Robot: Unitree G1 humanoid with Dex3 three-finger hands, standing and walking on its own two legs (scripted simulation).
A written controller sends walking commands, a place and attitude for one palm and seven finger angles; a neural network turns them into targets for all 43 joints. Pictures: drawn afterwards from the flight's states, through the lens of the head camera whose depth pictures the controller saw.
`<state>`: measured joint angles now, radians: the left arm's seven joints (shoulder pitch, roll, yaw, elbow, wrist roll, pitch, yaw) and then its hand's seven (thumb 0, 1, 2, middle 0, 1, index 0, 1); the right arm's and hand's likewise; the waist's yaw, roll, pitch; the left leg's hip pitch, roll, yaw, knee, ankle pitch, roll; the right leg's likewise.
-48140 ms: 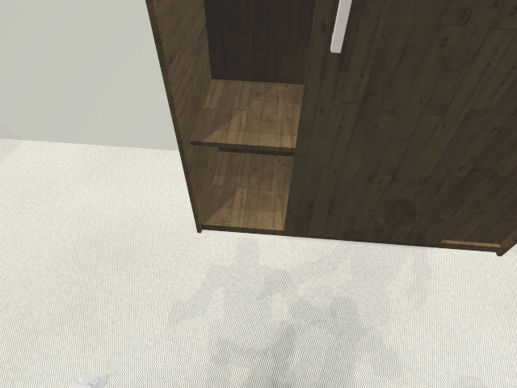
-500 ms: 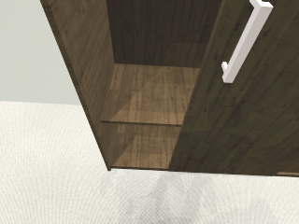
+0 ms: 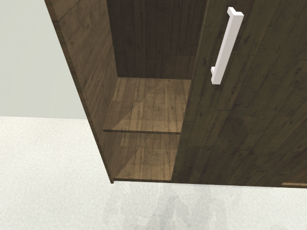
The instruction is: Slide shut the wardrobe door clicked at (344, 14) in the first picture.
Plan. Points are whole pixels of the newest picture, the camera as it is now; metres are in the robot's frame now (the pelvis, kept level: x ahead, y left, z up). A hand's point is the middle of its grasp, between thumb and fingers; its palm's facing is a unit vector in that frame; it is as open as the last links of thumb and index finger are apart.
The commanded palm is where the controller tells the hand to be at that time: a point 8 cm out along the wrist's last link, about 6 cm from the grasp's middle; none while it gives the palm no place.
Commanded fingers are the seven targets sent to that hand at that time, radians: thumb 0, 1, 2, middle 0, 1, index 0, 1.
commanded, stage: come to a stop and stand still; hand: right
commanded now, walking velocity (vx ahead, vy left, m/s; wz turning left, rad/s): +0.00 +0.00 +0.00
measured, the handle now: (223, 48) +0.52 -0.15 +0.24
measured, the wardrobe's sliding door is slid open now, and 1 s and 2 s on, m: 0.38 0.38 0.38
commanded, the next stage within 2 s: look again from close up in 1.12 s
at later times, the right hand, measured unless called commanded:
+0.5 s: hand out of the picture +0.02 -0.16 -0.18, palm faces +0.02 +0.99 -0.15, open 7.4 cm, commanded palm none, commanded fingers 0.00 -0.90 -0.90 0.20 0.30 0.20 0.30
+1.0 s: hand out of the picture +0.06 -0.17 -0.18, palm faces +0.01 +0.98 -0.17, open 7.4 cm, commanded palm none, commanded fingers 0.00 -0.90 -0.90 0.20 0.30 0.20 0.30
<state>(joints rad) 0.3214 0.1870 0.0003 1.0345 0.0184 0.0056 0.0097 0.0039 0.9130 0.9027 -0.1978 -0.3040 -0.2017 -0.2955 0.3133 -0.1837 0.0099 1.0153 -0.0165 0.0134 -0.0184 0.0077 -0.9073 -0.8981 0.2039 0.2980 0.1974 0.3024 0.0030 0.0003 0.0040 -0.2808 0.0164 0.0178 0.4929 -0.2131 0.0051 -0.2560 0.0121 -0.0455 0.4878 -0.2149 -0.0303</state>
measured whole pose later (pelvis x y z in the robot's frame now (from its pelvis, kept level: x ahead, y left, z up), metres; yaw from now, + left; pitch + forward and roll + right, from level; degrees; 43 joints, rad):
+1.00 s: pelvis +0.06 +0.00 +0.00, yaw +0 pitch -1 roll +0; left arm 0.27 0.14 -0.01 1.14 0.00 -0.03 0.03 0.01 0.91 0.90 -0.20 -0.30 -0.20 -0.30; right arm 0.28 -0.16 0.01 1.11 -0.01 -0.01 -0.03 0.01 -0.92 -0.90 0.20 0.30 0.20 0.30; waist -0.01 0.02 0.03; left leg -0.19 0.02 0.01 0.47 -0.27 -0.01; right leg -0.15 0.02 -0.05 0.45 -0.29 -0.03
